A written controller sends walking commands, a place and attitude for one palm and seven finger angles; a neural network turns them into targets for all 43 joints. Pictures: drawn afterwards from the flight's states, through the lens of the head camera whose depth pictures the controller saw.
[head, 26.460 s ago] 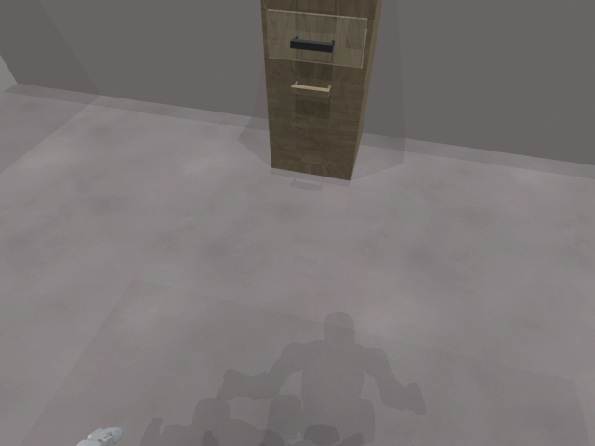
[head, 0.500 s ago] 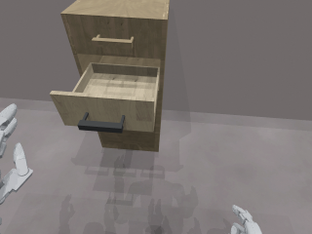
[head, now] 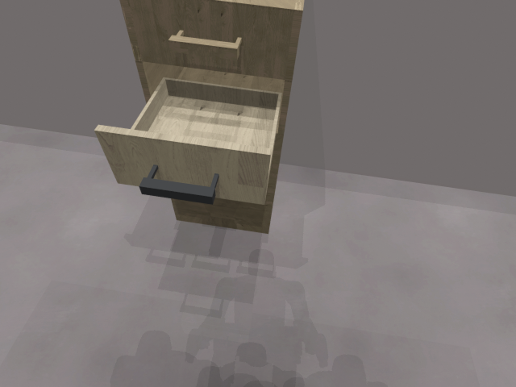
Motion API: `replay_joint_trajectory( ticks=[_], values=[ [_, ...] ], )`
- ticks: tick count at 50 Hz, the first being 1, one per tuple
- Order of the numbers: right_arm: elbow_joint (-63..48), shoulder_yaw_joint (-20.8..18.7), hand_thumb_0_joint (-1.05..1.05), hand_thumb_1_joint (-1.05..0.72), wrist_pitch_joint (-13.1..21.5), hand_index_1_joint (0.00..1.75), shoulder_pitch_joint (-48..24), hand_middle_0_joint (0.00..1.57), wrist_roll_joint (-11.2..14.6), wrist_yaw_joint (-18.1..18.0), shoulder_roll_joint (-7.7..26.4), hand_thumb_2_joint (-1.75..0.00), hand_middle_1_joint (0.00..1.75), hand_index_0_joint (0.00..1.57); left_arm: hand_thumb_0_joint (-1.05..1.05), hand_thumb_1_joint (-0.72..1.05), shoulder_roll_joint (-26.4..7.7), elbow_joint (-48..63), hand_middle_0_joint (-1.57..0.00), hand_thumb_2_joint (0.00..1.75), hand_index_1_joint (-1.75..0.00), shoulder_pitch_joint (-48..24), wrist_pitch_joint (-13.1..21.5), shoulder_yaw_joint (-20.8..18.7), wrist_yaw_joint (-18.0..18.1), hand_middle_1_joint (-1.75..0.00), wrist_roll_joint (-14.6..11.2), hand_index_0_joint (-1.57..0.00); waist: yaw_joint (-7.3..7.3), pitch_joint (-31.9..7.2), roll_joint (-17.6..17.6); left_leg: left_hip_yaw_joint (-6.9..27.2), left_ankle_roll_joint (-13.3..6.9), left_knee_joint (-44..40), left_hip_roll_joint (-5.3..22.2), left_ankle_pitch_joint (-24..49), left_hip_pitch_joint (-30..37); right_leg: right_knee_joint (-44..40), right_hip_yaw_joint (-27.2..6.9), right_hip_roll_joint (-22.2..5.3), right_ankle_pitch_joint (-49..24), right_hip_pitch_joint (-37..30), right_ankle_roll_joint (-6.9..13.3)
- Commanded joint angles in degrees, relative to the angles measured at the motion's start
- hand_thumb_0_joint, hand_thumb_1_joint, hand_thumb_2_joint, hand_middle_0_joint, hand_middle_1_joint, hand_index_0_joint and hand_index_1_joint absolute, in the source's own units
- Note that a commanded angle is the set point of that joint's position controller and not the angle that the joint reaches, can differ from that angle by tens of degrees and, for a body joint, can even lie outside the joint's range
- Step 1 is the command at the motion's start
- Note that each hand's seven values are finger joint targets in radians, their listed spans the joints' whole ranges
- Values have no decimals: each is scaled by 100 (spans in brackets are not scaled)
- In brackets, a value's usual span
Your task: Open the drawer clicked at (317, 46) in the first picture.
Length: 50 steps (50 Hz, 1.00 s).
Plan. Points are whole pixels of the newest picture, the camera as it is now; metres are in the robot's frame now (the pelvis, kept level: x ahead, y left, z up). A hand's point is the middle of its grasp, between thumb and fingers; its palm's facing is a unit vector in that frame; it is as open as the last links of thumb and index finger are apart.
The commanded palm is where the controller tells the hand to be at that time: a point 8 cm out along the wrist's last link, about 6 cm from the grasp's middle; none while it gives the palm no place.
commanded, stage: let the arm hang, fingers relaxed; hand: left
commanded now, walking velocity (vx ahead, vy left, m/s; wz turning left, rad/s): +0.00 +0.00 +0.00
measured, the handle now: (181, 182) +0.54 +0.20 -0.08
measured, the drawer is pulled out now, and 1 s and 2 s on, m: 0.30 0.30 0.30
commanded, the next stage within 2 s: look to check the result in 0.76 s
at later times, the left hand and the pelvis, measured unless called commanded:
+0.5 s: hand out of the picture +0.00 +0.16 -0.17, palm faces +0.01 -0.98 -0.18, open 7.4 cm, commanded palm none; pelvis +0.00 +0.00 +0.01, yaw -2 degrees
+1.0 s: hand out of the picture +0.00 +0.15 -0.17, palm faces +0.03 -0.98 -0.17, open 7.4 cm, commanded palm none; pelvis +0.01 +0.00 +0.01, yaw -1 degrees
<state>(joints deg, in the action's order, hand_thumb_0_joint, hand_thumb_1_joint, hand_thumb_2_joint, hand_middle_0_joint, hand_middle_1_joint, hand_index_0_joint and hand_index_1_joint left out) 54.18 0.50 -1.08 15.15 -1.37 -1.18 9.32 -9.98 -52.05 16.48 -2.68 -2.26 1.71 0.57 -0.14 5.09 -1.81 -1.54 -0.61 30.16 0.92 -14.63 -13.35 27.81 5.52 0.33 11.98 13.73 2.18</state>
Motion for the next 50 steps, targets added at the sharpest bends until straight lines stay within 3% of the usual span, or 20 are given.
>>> replay_joint_trajectory(
  ticks=[1, 2, 7, 13, 16, 30, 35, 39, 42, 50],
  values=[
    [12, -165, 0, -90, 79, 30, 279, 20, 37, -72, 489, -90, 30, 20, 0, 90, -673, -222, -20, 90, -30, 242, 256, -54, -61, -30, 26, -20, 29, -377, 792, 467, -201, -975, 353, -250, -102, -976, -933, -557, 325, -397, 184],
    [68, -178, 0, -90, 70, 30, 409, 20, 58, -81, 509, -90, 30, 20, 0, 90, -655, -342, -20, 90, -30, 251, 269, -36, -56, -30, 25, -20, 1, -416, 437, 471, -208, -942, 409, -115, 39, -1018, -880, -559, 309, -352, 172],
    [474, -143, 0, -90, 79, 30, 709, 20, 83, -122, 419, -90, 30, 20, 0, 90, -497, -868, -20, 90, -30, 405, 279, 71, -22, -30, -2, -20, -13, -173, 362, 471, -208, -1033, 481, 203, 183, -1045, -832, -541, 160, -205, 166],
    [784, -118, 0, -90, 72, 30, 949, 20, 76, -141, 273, -90, 30, 20, 0, 90, -391, -1221, -20, 90, -30, 521, 252, 104, 16, -30, -7, -20, 0, 150, 199, 501, -228, -1220, 508, -143, 17, -1026, -782, -505, 377, -128, 136],
    [863, -121, 0, -90, 86, 30, 988, 20, 75, -144, 222, -90, 30, 20, 0, 90, -328, -1278, -20, 90, -30, 555, 258, 103, 30, -30, -6, -20, 4, 115, 141, 467, -224, -1220, 475, -111, 47, -987, -810, -506, 317, -133, 133],
    [957, -139, 0, -90, 92, 30, 1089, 20, 44, -145, -67, -90, 30, 20, 0, 90, -191, -1208, -20, 90, -30, 454, 275, 10, 55, -30, 16, -20, 2, 289, 249, 355, -196, -1144, 406, -123, -134, -986, -839, -510, 373, -38, 141],
    [967, -133, 0, -90, 118, 30, 1088, 20, 49, -160, -58, -90, 30, 20, 0, 90, -152, -1201, -20, 90, -30, 460, 299, 5, 53, -30, 5, -20, -8, 104, 290, 353, -192, -1111, 440, 176, 46, -958, -823, -525, 99, -137, 154],
    [975, -136, 0, -90, 107, 30, 1069, 20, 53, -161, -38, -90, 30, 20, 0, 90, -144, -1222, -20, 90, -30, 466, 304, 7, 54, -30, 5, -20, -16, 121, 190, 321, -175, -1080, 424, 234, 106, -1007, -827, -539, 121, -127, 146],
    [974, -137, 0, -90, 93, 30, 1043, 20, 61, -161, -16, -90, 30, 20, 0, 90, -137, -1253, -20, 90, -30, 459, 303, 13, 61, -30, 10, -20, -23, 250, 336, 320, -162, -1092, 436, 174, 151, -1028, -820, -527, 228, 36, 150],
    [992, -122, 0, -90, 99, 30, 1055, 20, 57, -169, -3, -90, 30, 20, 0, 90, -135, -1295, -20, 90, -30, 476, 313, 16, 54, -30, -3, -20, -35, 155, 282, 290, -152, -1089, 434, 266, 186, -1064, -827, -549, 111, -139, 147]
  ],
)
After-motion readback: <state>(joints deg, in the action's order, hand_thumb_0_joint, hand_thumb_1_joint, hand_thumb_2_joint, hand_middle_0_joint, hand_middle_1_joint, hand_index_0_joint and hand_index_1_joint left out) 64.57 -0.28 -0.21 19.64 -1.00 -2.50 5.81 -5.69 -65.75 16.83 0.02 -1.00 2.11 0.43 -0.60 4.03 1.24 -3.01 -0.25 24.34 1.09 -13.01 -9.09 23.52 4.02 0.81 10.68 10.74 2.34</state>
